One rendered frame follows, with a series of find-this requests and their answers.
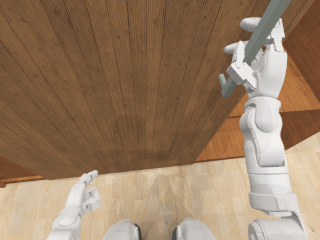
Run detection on right robot forearm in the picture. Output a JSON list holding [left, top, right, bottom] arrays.
[[239, 96, 309, 240]]

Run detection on robot left thigh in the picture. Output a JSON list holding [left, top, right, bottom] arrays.
[[102, 221, 139, 240]]

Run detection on wardrobe door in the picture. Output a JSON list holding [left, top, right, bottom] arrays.
[[0, 155, 39, 180], [0, 0, 315, 181]]

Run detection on robot thigh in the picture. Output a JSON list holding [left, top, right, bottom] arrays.
[[176, 219, 217, 240], [102, 221, 139, 240]]

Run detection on robot right upper arm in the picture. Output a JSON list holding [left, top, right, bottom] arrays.
[[248, 218, 307, 240]]

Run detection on robot left hand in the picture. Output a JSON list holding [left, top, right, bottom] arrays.
[[64, 170, 102, 215]]

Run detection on left robot forearm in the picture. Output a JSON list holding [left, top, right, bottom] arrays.
[[45, 206, 83, 240]]

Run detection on robot right hand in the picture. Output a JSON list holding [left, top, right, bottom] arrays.
[[223, 17, 288, 100]]

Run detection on handle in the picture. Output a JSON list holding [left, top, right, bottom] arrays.
[[218, 0, 291, 97]]

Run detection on robot right thigh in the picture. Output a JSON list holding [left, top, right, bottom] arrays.
[[176, 219, 217, 240]]

